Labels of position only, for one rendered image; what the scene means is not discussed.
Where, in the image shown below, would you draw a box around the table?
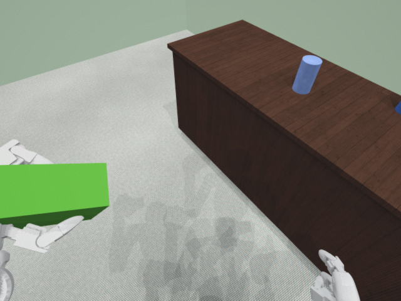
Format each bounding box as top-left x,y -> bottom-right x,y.
167,20 -> 401,301

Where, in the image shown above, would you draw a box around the robot left hand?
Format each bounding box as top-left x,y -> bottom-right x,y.
0,139 -> 84,253

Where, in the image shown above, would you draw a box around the sponge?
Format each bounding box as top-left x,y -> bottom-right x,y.
0,163 -> 110,229

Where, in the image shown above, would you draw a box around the left robot forearm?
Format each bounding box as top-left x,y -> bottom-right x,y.
0,250 -> 14,301

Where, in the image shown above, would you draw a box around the robot right hand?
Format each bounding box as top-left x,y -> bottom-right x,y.
310,250 -> 360,301

